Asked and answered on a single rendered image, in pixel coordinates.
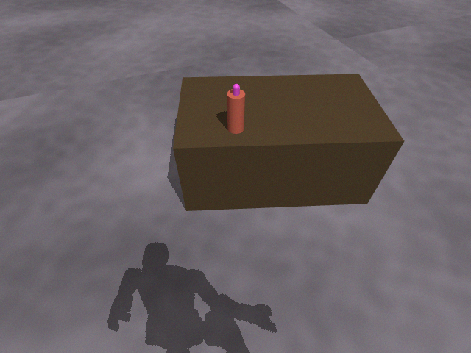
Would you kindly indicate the bottle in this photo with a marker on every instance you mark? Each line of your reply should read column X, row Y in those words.
column 235, row 109

